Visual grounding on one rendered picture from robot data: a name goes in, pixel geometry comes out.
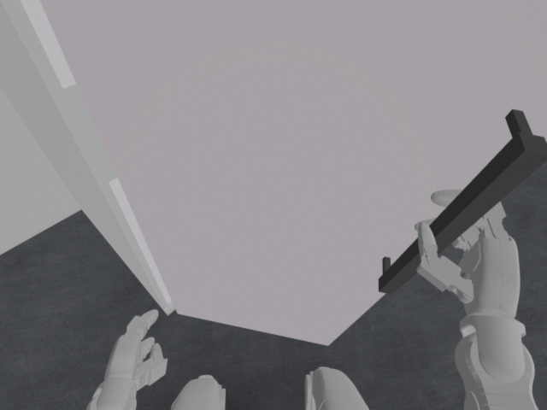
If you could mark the handle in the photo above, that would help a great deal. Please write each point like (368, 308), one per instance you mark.
(516, 161)

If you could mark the robot left forearm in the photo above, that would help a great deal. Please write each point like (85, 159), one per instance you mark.
(118, 393)

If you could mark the fridge door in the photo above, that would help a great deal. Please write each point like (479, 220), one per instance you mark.
(273, 152)

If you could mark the robot right hand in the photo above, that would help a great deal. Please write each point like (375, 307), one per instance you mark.
(490, 258)

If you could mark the robot thigh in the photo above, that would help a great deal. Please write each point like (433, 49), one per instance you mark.
(201, 394)
(331, 389)

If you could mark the right robot thigh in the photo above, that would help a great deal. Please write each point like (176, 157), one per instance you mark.
(331, 389)

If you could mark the left robot thigh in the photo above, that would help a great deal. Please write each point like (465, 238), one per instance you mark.
(201, 394)

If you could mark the robot right forearm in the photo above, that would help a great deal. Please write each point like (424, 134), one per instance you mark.
(496, 368)

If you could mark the robot left hand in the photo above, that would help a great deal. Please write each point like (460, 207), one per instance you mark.
(128, 353)

